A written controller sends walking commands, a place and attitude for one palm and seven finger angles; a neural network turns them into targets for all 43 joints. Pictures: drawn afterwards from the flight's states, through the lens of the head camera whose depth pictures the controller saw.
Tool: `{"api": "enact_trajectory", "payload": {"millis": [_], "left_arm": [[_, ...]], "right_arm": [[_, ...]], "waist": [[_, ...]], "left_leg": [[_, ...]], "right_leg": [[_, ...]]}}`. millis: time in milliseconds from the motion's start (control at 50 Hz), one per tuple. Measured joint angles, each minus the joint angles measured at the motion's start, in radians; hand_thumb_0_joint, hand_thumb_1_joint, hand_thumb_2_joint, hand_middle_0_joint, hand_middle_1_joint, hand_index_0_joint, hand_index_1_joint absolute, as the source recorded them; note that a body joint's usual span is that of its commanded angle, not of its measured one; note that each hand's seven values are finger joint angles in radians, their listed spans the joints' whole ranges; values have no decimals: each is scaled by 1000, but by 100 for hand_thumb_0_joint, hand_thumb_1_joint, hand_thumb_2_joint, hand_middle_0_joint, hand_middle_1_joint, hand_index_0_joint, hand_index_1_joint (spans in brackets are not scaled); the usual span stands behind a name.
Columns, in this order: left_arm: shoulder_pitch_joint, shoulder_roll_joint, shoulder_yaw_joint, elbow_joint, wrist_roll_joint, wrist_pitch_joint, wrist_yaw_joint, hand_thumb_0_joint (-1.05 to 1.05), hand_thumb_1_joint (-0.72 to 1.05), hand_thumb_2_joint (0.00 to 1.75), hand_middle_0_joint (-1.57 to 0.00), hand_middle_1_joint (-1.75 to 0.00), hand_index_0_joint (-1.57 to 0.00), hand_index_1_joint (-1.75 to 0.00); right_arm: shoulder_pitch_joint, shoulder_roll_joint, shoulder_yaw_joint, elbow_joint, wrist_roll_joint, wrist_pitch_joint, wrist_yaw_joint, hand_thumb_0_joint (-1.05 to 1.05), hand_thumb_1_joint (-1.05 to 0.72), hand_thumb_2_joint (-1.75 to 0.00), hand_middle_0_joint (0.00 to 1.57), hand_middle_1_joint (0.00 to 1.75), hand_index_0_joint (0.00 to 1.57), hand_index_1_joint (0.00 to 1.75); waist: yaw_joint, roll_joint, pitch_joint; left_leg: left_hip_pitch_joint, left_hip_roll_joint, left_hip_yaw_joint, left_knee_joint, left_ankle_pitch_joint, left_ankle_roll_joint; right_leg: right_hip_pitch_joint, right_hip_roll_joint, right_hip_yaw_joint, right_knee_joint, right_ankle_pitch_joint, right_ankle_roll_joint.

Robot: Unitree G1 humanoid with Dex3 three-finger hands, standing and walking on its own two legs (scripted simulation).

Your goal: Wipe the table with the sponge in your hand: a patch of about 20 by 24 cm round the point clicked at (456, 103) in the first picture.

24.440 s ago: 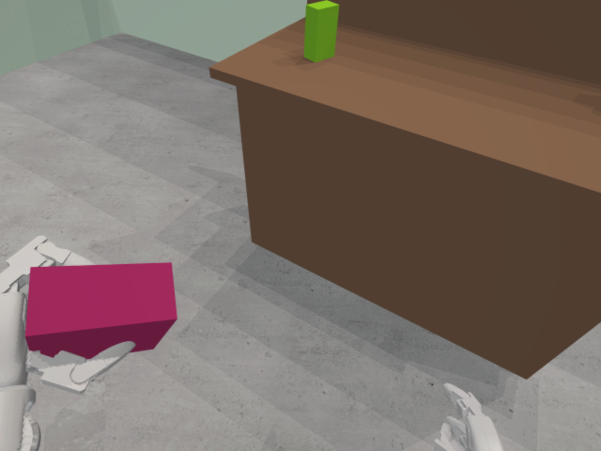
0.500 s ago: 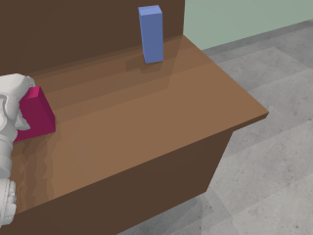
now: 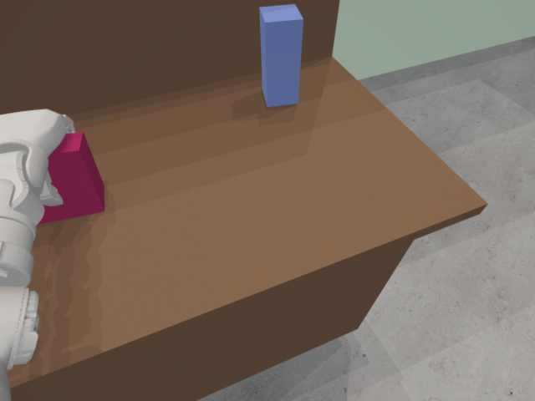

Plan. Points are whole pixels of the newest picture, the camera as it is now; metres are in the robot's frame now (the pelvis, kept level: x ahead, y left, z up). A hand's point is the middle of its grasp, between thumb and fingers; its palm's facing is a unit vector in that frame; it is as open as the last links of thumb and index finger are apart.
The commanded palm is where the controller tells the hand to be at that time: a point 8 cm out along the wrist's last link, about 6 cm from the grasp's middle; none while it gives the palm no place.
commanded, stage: slide across to the middle lane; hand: left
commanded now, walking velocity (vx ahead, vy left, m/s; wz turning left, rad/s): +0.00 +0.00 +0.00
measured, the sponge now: (55, 189) +0.39 +0.36 +0.10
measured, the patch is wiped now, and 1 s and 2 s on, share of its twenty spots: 0.65 0.70 0.80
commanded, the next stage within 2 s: wipe back along the middle lane in 0.58 s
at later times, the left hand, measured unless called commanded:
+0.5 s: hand (95, 151) +0.43 +0.29 +0.14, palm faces +0.00 -0.01 -1.00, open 10.2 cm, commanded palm +0.41 +0.28 +0.20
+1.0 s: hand (112, 159) +0.42 +0.26 +0.14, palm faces +0.01 -0.01 -1.00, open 10.2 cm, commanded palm +0.38 +0.25 +0.19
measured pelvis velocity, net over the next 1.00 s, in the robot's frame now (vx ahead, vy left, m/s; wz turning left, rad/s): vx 0.02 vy -0.02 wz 0.00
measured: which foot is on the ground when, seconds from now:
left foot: down 0.00-1.00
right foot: down 0.00-1.00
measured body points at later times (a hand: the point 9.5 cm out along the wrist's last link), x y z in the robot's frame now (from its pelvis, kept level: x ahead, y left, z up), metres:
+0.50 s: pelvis +0.02 +0.01 +0.00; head +0.05 -0.01 +0.45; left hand +0.43 +0.29 +0.20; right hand +0.20 -0.22 -0.11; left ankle +0.01 +0.07 -0.74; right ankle -0.01 -0.10 -0.74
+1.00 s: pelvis +0.02 -0.02 +0.00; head +0.03 -0.05 +0.45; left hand +0.41 +0.26 +0.20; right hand +0.18 -0.26 -0.12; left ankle +0.01 +0.07 -0.74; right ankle -0.01 -0.10 -0.74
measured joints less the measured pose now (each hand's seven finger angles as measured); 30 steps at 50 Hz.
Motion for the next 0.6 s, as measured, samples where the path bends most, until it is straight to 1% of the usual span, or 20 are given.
{"api": "enact_trajectory", "payload": {"millis": [120,240,320,400,480,600], "left_arm": [[24,-23,-44,-72,-31,31,23,1,-54,104,-76,-130,-76,-131],[25,-65,-86,-147,-57,99,41,1,-54,104,-75,-131,-76,-131],[36,-102,-102,-200,-71,145,31,1,-54,104,-75,-131,-76,-131],[65,-150,-113,-270,-65,187,31,1,-54,104,-75,-131,-76,-131],[72,-193,-129,-303,-56,239,45,1,-53,104,-75,-131,-76,-131],[58,-220,-158,-287,-48,300,47,1,-53,104,-75,-131,-76,-131]], "right_arm": [[6,1,-9,21,4,-11,0,0,-90,-90,20,30,20,30],[-19,9,-3,32,5,-30,7,1,-90,-90,20,30,20,30],[-54,13,6,21,1,-37,16,1,-90,-90,20,30,20,30],[-90,19,14,-1,-7,-39,27,1,-90,-90,20,30,20,30],[-122,24,23,-15,-14,-35,39,1,-90,-90,20,30,20,30],[-150,30,37,-18,-15,-26,38,0,-90,-90,20,30,20,30]], "waist": [[15,1,11],[27,0,21],[26,4,24],[25,10,23],[31,11,18],[36,11,13]], "left_leg": [[30,-11,-8,-16,-1,4],[58,-23,-19,-29,-1,7],[74,-27,-19,-37,-3,9],[89,-29,-16,-46,-5,9],[93,-30,-13,-54,-3,8],[98,-27,-16,-57,-4,3]], "right_leg": [[32,-10,-7,-13,-6,5],[61,-21,-16,-21,-15,9],[77,-24,-16,-27,-18,10],[88,-27,-11,-31,-21,12],[88,-28,-8,-30,-24,12],[92,-25,-11,-30,-26,8]]}}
